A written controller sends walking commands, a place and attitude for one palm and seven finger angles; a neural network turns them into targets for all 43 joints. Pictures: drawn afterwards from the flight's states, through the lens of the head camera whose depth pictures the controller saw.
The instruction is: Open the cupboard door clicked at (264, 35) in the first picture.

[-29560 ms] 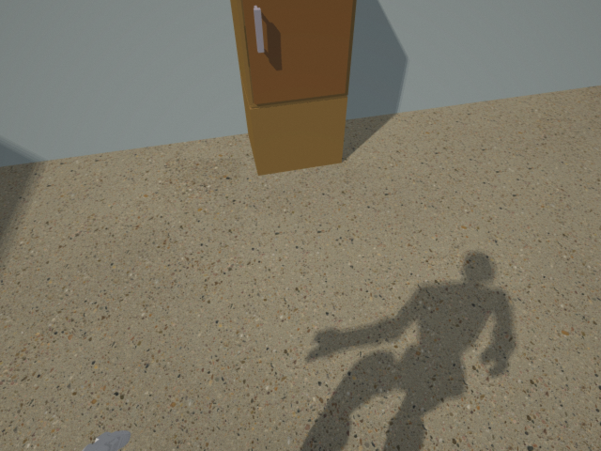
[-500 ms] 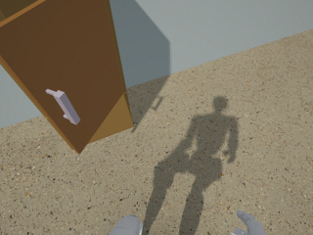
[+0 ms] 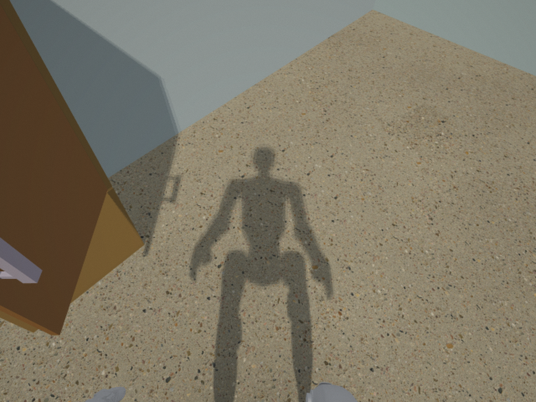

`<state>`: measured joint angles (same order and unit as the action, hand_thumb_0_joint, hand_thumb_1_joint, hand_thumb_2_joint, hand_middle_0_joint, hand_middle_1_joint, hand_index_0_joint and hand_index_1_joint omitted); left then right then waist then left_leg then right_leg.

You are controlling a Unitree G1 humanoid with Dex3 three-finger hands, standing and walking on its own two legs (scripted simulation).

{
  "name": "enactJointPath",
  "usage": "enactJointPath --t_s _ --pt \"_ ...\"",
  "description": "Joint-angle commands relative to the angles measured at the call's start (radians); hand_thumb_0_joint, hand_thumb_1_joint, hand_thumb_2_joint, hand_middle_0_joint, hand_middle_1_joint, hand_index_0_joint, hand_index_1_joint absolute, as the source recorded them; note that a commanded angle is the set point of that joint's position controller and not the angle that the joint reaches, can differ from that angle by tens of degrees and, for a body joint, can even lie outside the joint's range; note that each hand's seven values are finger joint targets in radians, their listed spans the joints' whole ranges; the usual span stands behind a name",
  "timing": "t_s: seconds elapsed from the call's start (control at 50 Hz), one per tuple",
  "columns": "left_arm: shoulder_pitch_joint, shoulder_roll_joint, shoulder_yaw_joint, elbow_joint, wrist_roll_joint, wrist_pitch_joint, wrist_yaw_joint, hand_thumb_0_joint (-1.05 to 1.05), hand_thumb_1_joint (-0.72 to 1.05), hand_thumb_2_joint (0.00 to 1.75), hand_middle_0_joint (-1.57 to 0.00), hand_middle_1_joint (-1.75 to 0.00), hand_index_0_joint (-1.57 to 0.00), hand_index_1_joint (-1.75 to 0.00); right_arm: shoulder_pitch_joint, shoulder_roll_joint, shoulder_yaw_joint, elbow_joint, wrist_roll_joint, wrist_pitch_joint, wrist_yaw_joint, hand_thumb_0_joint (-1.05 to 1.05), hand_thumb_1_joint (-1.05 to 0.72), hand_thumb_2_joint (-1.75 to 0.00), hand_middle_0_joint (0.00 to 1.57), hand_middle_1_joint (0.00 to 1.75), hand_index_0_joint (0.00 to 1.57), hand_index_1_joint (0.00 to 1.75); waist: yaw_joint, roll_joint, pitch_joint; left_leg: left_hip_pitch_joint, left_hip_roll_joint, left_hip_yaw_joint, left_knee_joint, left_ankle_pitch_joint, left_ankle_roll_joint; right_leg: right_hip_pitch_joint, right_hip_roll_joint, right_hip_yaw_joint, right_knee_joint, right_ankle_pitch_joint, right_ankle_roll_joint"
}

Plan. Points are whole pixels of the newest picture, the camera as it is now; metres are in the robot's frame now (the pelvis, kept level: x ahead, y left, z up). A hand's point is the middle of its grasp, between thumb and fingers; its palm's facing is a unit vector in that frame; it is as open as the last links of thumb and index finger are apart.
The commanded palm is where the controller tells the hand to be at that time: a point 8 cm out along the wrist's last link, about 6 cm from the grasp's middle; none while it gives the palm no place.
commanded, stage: walk to a spot facing it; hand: left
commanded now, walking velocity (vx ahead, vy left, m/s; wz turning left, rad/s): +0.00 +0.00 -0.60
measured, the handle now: out of the picture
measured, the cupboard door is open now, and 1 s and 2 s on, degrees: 42 42 42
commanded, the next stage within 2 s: turn to face it in 1.68 s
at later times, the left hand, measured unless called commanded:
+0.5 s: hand out of the picture +0.12 +0.14 -0.16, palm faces -0.17 -0.96 -0.21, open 7.3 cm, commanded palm none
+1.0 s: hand (287, 231) +0.47 -0.02 -0.16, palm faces -0.60 -0.77 -0.20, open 7.4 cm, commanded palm none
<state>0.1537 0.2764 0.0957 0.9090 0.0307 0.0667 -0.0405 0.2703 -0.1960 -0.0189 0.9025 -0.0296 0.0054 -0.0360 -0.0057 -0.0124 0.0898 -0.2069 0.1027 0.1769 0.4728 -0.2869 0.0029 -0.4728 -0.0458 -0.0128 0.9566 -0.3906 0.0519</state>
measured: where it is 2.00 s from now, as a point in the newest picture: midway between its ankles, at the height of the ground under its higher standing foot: (382, 288)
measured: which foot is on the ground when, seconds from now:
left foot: down 0.00-0.12, up 0.14-0.58, down 0.60-1.00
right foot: up 0.00-0.10, down 0.12-0.60, up 0.62-1.00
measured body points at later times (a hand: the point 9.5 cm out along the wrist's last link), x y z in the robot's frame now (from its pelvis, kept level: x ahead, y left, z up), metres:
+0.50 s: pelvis +0.07 -0.04 +0.00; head +0.09 -0.06 +0.45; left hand +0.13 +0.19 -0.15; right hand +0.10 -0.31 -0.14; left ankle +0.15 +0.09 -0.70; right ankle -0.01 -0.13 -0.74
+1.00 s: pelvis +0.24 -0.10 -0.01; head +0.28 -0.13 +0.44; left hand +0.50 +0.02 -0.14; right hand +0.04 -0.23 -0.15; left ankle +0.20 +0.07 -0.74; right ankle +0.28 -0.26 -0.71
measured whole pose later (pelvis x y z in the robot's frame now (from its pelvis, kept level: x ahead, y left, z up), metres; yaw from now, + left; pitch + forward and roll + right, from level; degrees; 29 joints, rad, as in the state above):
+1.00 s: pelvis +0.24 -0.10 -0.01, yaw -35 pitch +1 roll +1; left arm 0.07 0.22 0.08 0.92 0.03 0.01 -0.06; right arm 0.47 -0.18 -0.03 1.04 -0.04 -0.05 -0.02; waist -0.06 0.00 0.09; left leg 0.04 0.10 0.31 0.36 -0.39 -0.06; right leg -0.61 -0.07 -0.10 0.78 -0.18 -0.04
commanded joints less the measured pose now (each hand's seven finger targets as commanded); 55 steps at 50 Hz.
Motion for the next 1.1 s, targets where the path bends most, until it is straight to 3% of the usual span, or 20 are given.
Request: enactJointPath --t_s 0.0,0.06,0.08,0.1,0.14,0.24,0.34,0.48,0.54,0.56,0.58,0.6,0.66,0.74,0.92,0.98,1.02,1.04,1.06,1.08 --pt "-0.057 0.007 -0.017 -0.091 -0.009 -0.033 0.002 0.0 0.9 0.9 -0.2 -0.3 -0.2 -0.3 0.081 -0.212 -0.061 -0.031 -0.004 -0.011 -0.003 0.0 -0.9 -0.9 0.2 0.3 0.2 0.3 -0.038 0.248 -0.108 0.135 0.232 -0.119 -0.049 0.571 0.112 0.053 0.032 -0.082 -0.215 -0.04 -0.028" --pt "0.039 0.038 -0.006 -0.063 -0.008 -0.045 0.009 0.0 0.9 0.9 -0.2 -0.3 -0.2 -0.3 0.057 -0.215 -0.068 -0.036 0.006 -0.008 0.003 0.0 -0.9 -0.9 0.2 0.3 0.2 0.3 0.026 0.175 -0.159 0.038 0.205 -0.064 0.099 0.478 0.036 0.299 0.041 -0.083 -0.494 0.199 -0.064" --pt "0.127 0.114 0.008 -0.037 -0.001 -0.056 0.022 0.0 0.9 0.9 -0.2 -0.3 -0.2 -0.3 0.054 -0.179 -0.064 -0.047 0.02 -0.007 0.011 0.0 -0.9 -0.9 0.2 0.3 0.2 0.3 0.066 -0.001 -0.224 -0.117 0.15 0.004 0.277 0.301 -0.021 0.52 -0.094 0.075 -0.557 0.433 -0.113" --pt "0.207 0.222 0.036 -0.013 0.001 -0.063 0.038 0.0 0.9 0.9 -0.2 -0.3 -0.2 -0.3 -0.01 -0.095 -0.039 -0.101 0.02 -0.005 0.016 0.0 -0.9 -0.9 0.2 0.3 0.2 0.3 0.109 -0.308 -0.23 -0.4 -0.013 0.04 0.545 -0.342 -0.075 0.648 -0.341 0.411 -0.57 0.79 -0.226" --pt "0.182 0.177 0.03 -0.014 -0.015 -0.058 0.061 0.0 0.9 0.9 -0.2 -0.3 -0.2 -0.3 -0.027 -0.126 -0.047 -0.088 0.014 0.014 0.005 0.0 -0.9 -0.9 0.2 0.3 0.2 0.3 0.096 -0.206 -0.181 -0.484 0.02 -0.158 0.694 -0.299 -0.062 0.587 -0.312 0.35 -0.591 0.525 -0.289" --pt "0.081 0.104 0.014 -0.043 -0.013 -0.083 0.053 0.0 0.9 0.9 -0.2 -0.3 -0.2 -0.3 -0.055 -0.111 -0.062 -0.057 0.001 0.013 0.034 0.0 -0.9 -0.9 0.2 0.3 0.2 0.3 0.029 -0.113 -0.054 -0.409 0.01 -0.143 0.632 -0.079 -0.087 0.358 -0.173 0.275 -0.679 0.251 -0.243" --pt "0.134 0.104 0.02 -0.024 -0.01 -0.105 0.037 0.0 0.9 0.9 -0.2 -0.3 -0.2 -0.3 -0.104 -0.109 -0.073 -0.078 0.001 -0.002 0.045 0.0 -0.9 -0.9 0.2 0.3 0.2 0.3 0.035 -0.119 -0.016 -0.431 -0.007 -0.155 0.524 -0.015 -0.087 0.334 -0.153 0.343 -0.748 0.009 -0.259" --pt "0.163 0.111 0.03 -0.009 -0.003 -0.11 0.032 0.0 0.9 0.9 -0.2 -0.3 -0.2 -0.3 -0.179 -0.087 -0.066 -0.129 0.012 -0.043 0.045 0.0 -0.9 -0.9 0.2 0.3 0.2 0.3 0.046 -0.144 -0.004 -0.291 -0.063 -0.151 0.251 -0.065 -0.062 0.295 -0.151 0.406 -0.691 0.08 -0.273" --pt "0.116 0.086 0.029 -0.015 -0.011 -0.107 0.033 0.0 0.9 0.9 -0.2 -0.3 -0.2 -0.3 -0.008 -0.119 -0.069 -0.073 0.014 -0.065 0.026 0.0 -0.9 -0.9 0.2 0.3 0.2 0.3 -0.042 -0.075 -0.075 0.108 -0.09 -0.139 -0.005 0.027 -0.051 0.106 -0.06 0.342 -0.525 0.148 -0.208" --pt "0.12 0.036 0.02 -0.024 -0.019 -0.108 0.026 0.0 0.9 0.9 -0.2 -0.3 -0.2 -0.3 0.127 -0.196 -0.084 -0.032 0.006 -0.074 0.009 0.0 -0.9 -0.9 0.2 0.3 0.2 0.3 -0.098 0.094 -0.159 0.347 0.045 -0.287 -0.081 -0.094 -0.015 -0.04 0.039 0.253 -0.321 0.122 -0.162" --pt "0.146 -0.021 0.006 -0.037 -0.027 -0.111 0.015 0.0 0.9 0.9 -0.2 -0.3 -0.2 -0.3 0.273 -0.308 -0.106 -0.009 -0.014 -0.08 0.004 0.0 -0.9 -0.9 0.2 0.3 0.2 0.3 -0.139 0.392 -0.254 0.484 0.374 -0.675 -0.198 -0.23 0.084 -0.232 0.151 0.06 0.07 -0.197 -0.096" --pt "0.095 0.019 0.009 -0.049 -0.014 -0.117 0.013 0.0 0.9 0.9 -0.2 -0.3 -0.2 -0.3 0.278 -0.294 -0.091 -0.012 -0.011 -0.068 0.0 0.0 -0.9 -0.9 0.2 0.3 0.2 0.3 -0.142 0.251 -0.206 0.38 0.433 -0.767 -0.27 -0.286 0.14 -0.265 0.083 0.106 0.227 -0.17 -0.099" --pt "0.076 0.011 0.019 -0.017 0.004 -0.111 -0.01 0.0 0.9 0.9 -0.2 -0.3 -0.2 -0.3 0.084 -0.157 -0.05 -0.056 -0.009 -0.072 0.006 0.0 -0.9 -0.9 0.2 0.3 0.2 0.3 -0.039 0.165 -0.017 0.104 0.299 -0.462 -0.272 -0.112 0.104 -0.259 -0.024 0.066 0.352 0.035 -0.079" --pt "0.088 -0.051 -0.001 -0.018 0.003 -0.08 -0.022 0.0 0.9 0.9 -0.2 -0.3 -0.2 -0.3 0.113 -0.109 -0.031 -0.013 -0.001 -0.089 0.0 0.0 -0.9 -0.9 0.2 0.3 0.2 0.3 0.0 0.16 -0.035 0.148 0.217 -0.153 -0.233 0.283 0.072 -0.266 -0.039 0.007 0.285 0.141 -0.056" --pt "-0.137 -0.069 -0.029 -0.07 -0.003 -0.076 -0.023 0.0 0.9 0.9 -0.2 -0.3 -0.2 -0.3 0.231 -0.111 -0.029 0.076 -0.009 -0.08 0.009 0.0 -0.9 -0.9 0.2 0.3 0.2 0.3 -0.04 0.162 0.029 0.172 0.227 0.018 -0.234 0.462 0.083 -0.14 -0.021 -0.108 -0.194 0.229 -0.092" --pt "-0.068 -0.043 -0.021 -0.047 -0.005 -0.079 -0.014 0.0 0.9 0.9 -0.2 -0.3 -0.2 -0.3 0.22 -0.147 -0.032 0.096 -0.008 -0.075 0.008 0.0 -0.9 -0.9 0.2 0.3 0.2 0.3 0.015 0.141 -0.018 0.19 0.248 0.053 -0.112 0.744 0.078 0.029 0.031 -0.137 -0.245 0.162 -0.141" --pt "0.16 0.007 -0.005 0.022 -0.002 -0.095 -0.001 0.0 0.9 0.9 -0.2 -0.3 -0.2 -0.3 0.169 -0.164 -0.034 0.09 0.0 -0.07 0.012 0.0 -0.9 -0.9 0.2 0.3 0.2 0.3 0.133 0.096 -0.125 0.091 0.201 0.086 0.182 0.83 0.036 0.366 0.078 -0.156 -0.344 0.181 -0.175" --pt "0.311 0.099 0.022 0.071 0.004 -0.106 0.011 0.0 0.9 0.9 -0.2 -0.3 -0.2 -0.3 0.17 -0.133 -0.028 0.082 0.015 -0.074 0.025 0.0 -0.9 -0.9 0.2 0.3 0.2 0.3 0.199 -0.057 -0.238 -0.12 0.124 0.108 0.455 0.545 0.0 0.664 -0.059 0.009 -0.405 0.154 -0.215" --pt "0.4 0.205 0.048 0.093 -0.007 -0.11 0.028 0.0 0.9 0.9 -0.2 -0.3 -0.2 -0.3 0.208 -0.065 -0.019 0.057 0.031 -0.076 0.023 0.0 -0.9 -0.9 0.2 0.3 0.2 0.3 0.199 -0.312 -0.379 -0.393 -0.06 0.05 0.824 -0.29 -0.053 0.863 -0.358 0.534 -0.546 0.233 -0.318" --pt "0.347 0.232 0.044 0.082 -0.028 -0.109 0.04 0.0 0.9 0.9 -0.2 -0.3 -0.2 -0.3 0.147 -0.092 -0.028 0.042 0.028 -0.07 0.023 0.0 -0.9 -0.9 0.2 0.3 0.2 0.3 0.171 -0.253 -0.333 -0.485 -0.036 -0.114 0.961 -0.289 -0.027 0.805 -0.388 0.604 -0.639 0.264 -0.327"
